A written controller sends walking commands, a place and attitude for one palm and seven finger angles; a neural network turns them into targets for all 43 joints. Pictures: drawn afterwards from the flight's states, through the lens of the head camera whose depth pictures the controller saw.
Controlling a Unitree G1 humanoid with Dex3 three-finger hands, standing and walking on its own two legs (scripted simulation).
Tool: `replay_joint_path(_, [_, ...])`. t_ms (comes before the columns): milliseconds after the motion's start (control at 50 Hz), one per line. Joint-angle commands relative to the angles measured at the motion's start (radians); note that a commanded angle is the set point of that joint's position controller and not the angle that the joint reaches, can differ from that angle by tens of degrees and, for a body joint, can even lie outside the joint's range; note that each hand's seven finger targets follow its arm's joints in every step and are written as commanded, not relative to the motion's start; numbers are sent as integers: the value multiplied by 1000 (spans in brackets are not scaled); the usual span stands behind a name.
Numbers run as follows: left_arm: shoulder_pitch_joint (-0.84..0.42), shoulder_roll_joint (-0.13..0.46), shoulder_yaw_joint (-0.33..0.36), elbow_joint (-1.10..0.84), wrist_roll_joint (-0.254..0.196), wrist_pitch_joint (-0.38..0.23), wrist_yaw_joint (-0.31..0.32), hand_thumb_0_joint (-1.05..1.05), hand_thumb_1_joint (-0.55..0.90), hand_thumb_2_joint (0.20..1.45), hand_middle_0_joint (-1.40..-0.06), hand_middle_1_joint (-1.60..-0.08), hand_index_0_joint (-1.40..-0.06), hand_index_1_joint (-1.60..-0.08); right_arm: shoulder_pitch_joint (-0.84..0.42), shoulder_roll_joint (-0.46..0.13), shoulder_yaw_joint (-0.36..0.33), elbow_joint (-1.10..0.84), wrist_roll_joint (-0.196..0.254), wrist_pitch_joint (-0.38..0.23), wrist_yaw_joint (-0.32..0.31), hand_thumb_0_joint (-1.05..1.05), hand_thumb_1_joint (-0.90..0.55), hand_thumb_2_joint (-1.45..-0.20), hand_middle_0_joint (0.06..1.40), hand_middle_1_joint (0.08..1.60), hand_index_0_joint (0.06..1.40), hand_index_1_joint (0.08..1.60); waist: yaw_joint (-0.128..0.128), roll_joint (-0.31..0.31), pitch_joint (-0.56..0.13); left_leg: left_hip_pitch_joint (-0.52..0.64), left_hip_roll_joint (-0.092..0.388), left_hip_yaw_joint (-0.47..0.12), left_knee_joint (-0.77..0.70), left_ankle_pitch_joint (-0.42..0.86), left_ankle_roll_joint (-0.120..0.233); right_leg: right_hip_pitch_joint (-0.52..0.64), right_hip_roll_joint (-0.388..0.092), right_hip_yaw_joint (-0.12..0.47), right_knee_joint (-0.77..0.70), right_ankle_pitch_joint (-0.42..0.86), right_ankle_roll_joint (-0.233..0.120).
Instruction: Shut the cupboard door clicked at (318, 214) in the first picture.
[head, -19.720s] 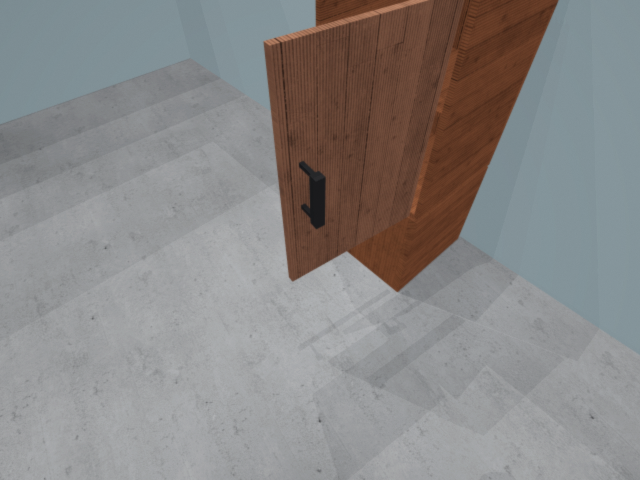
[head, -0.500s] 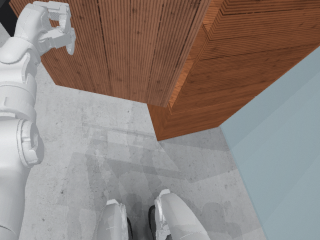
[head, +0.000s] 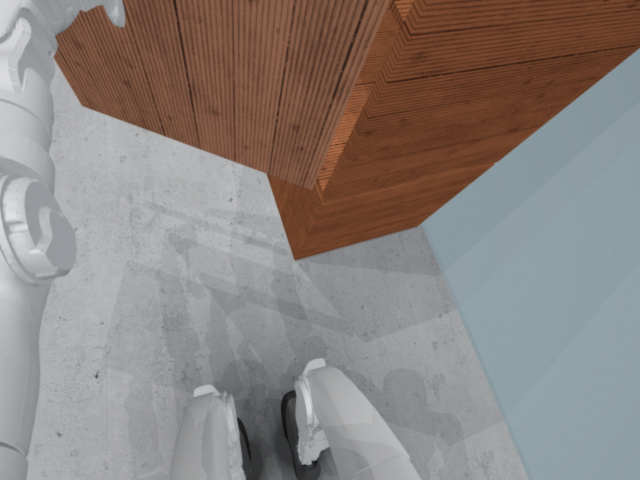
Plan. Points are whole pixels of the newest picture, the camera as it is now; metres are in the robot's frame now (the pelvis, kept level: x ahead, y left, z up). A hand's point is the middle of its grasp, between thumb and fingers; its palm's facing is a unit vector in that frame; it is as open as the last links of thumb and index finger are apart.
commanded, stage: pull the fist back off the door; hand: left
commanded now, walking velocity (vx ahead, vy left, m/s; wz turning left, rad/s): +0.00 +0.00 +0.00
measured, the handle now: out of the picture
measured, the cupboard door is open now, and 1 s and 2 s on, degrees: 54 52 52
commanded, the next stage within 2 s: draw the hand back to the body in 0.80 s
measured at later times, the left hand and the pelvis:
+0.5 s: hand (122, 19) +0.58 +0.11 +0.11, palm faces +0.02 -1.00 -0.03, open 3.1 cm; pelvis +0.03 -0.01 +0.05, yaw +1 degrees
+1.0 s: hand (137, 61) +0.52 +0.10 +0.12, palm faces +0.04 -1.00 -0.05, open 3.1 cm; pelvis +0.01 -0.01 +0.04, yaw +3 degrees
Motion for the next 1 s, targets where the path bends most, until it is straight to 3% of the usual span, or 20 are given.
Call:
replay_joint_path(0, [-452,43,117,-273,30,-109,372,0,900,900,-1300,-1500,-1300,-1500,319,-186,-69,-50,-51,8,59,0,-900,-900,200,300,200,300,-29,247,-623,593,44,-163,-159,536,-44,193,-24,117,-159,292,38])
replay_joint_path(40, [-442,29,41,-341,140,-182,435,0,900,900,-1300,-1500,-1300,-1500,335,-189,-90,-39,-60,27,98,0,-900,-900,200,300,200,300,-29,292,-688,671,46,-171,-164,601,-55,213,-25,116,-160,334,40])
replay_joint_path(80, [-430,29,20,-365,165,-217,415,0,900,900,-1300,-1500,-1300,-1500,347,-199,-108,-30,-50,49,110,0,-900,-900,200,300,200,300,-31,276,-739,737,48,-189,-179,652,-62,249,-19,110,-169,375,41])
replay_joint_path(120, [-433,28,22,-365,130,-210,364,0,900,900,-1300,-1500,-1300,-1500,341,-200,-109,-33,-36,65,108,0,-900,-900,200,300,200,300,-32,257,-741,707,36,-166,-207,595,-54,333,-17,117,-198,384,43])
replay_joint_path(180, [-365,116,121,-326,77,-196,330,0,900,900,-1300,-1500,-1300,-1500,339,-198,-96,-43,-22,77,95,0,-900,-900,200,300,200,300,1,212,-697,625,23,-132,-238,532,-42,438,-16,134,-230,393,42])
replay_joint_path(260, [-248,89,132,-344,62,-259,344,0,900,900,-1300,-1500,-1300,-1500,322,-181,-94,-52,-23,77,96,0,-900,-900,200,300,200,300,26,164,-626,585,18,-103,-265,527,-37,508,-20,154,-251,434,42])
replay_joint_path(320, [-100,-6,80,-309,58,-290,342,0,900,900,-1300,-1500,-1300,-1500,309,-174,-104,-56,-18,85,103,0,-900,-900,200,300,200,300,41,112,-563,569,12,-86,-283,525,-39,537,-22,158,-268,456,43])
replay_joint_path(340, [-60,-4,87,-302,54,-293,338,0,900,900,-1300,-1500,-1300,-1500,309,-177,-108,-56,-17,89,103,0,-900,-900,200,300,200,300,47,87,-547,556,11,-81,-291,520,-39,556,-23,158,-272,465,43])
replay_joint_path(420, [11,-121,20,-309,16,-297,317,0,900,900,-1300,-1500,-1300,-1500,286,-173,-120,-62,-6,101,99,0,-900,-900,200,300,200,300,49,32,-492,549,0,-66,-310,497,-36,575,-26,162,-293,474,48])
replay_joint_path(480, [-9,-168,-13,-378,1,-330,322,0,900,900,-1300,-1500,-1300,-1500,261,-168,-129,-63,-4,105,95,0,-900,-900,200,300,200,300,58,83,-509,627,-2,-71,-313,531,-42,533,-29,151,-285,476,46])
replay_joint_path(540, [-8,-161,0,-427,-7,-369,339,0,900,900,-1300,-1500,-1300,-1500,236,-166,-136,-63,-4,107,92,0,-900,-900,200,300,200,300,65,49,-537,620,-9,-60,-303,516,-38,569,-33,165,-285,484,51])
replay_joint_path(600, [29,-199,-39,-511,6,-416,348,0,900,900,-1300,-1500,-1300,-1500,208,-156,-146,-67,-1,109,93,0,-900,-900,200,300,200,300,97,138,-613,750,-4,-71,-306,621,-54,549,-35,151,-263,522,45])
replay_joint_path(660, [89,-267,-86,-478,0,-410,356,0,900,900,-1300,-1500,-1300,-1500,187,-155,-148,-62,5,117,92,0,-900,-900,200,300,200,300,87,71,-570,754,1,-77,-312,616,-52,532,-33,140,-268,508,50])
replay_joint_path(720, [93,-249,-63,-450,-2,-393,375,0,900,900,-1300,-1500,-1300,-1500,152,-156,-146,-69,11,126,84,0,-900,-900,200,300,200,300,87,-3,-505,659,-11,-59,-326,501,-43,572,-39,154,-289,466,55])
replay_joint_path(780, [36,-250,-73,-449,5,-411,392,0,900,900,-1300,-1500,-1300,-1500,125,-150,-141,-68,11,121,75,0,-900,-900,200,300,200,300,82,20,-494,641,-17,-58,-321,455,-42,553,-43,163,-286,436,55])
replay_joint_path(840, [8,-211,-53,-387,17,-419,399,0,900,900,-1300,-1500,-1300,-1500,111,-154,-135,-61,8,112,69,0,-900,-900,200,300,200,300,64,-33,-444,553,-23,-53,-318,358,-35,559,-46,179,-299,366,59])
replay_joint_path(900, [12,-222,-64,-386,19,-428,386,0,900,900,-1300,-1500,-1300,-1500,102,-152,-132,-67,5,100,69,0,-900,-900,200,300,200,300,80,29,-514,589,-24,-56,-311,387,-39,548,-48,175,-276,379,53])
replay_joint_path(920, [78,-169,-8,-405,13,-428,380,0,900,900,-1300,-1500,-1300,-1500,106,-156,-134,-78,7,101,70,0,-900,-900,200,300,200,300,124,37,-563,618,-23,-56,-323,421,-45,591,-47,174,-273,402,48])
replay_joint_path(960, [215,-153,19,-452,-12,-410,355,0,900,900,-1300,-1500,-1300,-1500,99,-156,-134,-115,19,106,72,0,-900,-900,200,300,200,300,173,32,-646,662,-24,-42,-349,483,-47,688,-43,176,-278,473,47])
replay_joint_path(980, [249,-161,2,-486,-16,-397,340,0,900,900,-1300,-1500,-1300,-1500,91,-149,-130,-128,28,111,72,0,-900,-900,200,300,200,300,183,34,-634,675,-23,-37,-371,496,-49,715,-44,175,-293,491,47])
